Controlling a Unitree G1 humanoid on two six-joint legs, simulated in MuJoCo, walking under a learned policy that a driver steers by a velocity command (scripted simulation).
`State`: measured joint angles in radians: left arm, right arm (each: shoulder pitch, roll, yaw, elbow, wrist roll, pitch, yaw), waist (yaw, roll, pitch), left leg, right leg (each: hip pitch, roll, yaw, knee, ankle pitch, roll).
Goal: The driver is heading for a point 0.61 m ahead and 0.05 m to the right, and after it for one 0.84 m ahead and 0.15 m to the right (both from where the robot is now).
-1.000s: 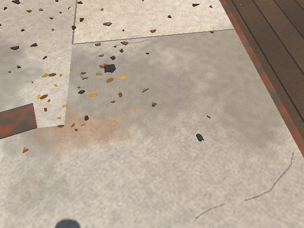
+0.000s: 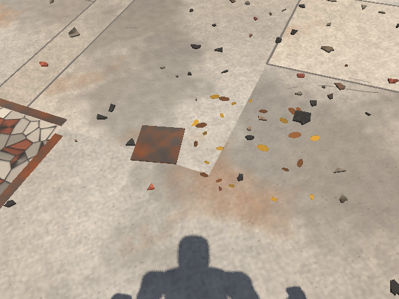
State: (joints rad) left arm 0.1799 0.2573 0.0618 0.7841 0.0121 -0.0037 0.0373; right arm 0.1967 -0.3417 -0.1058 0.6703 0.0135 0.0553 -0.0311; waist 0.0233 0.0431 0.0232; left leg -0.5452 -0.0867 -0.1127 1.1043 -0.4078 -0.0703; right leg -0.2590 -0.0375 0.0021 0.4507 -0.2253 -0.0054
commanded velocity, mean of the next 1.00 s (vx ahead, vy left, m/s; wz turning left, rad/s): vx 0.28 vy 0.00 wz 0.08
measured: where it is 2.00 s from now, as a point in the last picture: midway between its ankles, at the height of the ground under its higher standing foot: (218, 242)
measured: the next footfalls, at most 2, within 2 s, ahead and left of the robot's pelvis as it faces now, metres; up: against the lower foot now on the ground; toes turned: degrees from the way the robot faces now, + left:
left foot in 0.18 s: +0.03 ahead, +0.15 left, +0.00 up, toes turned +0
right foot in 0.52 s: +0.10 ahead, -0.09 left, +0.00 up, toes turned +0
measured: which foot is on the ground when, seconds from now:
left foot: up 0.00-0.16, down 0.18-0.52, up 0.54-1.00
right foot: down 0.00-0.18, up 0.20-0.50, down 0.52-1.00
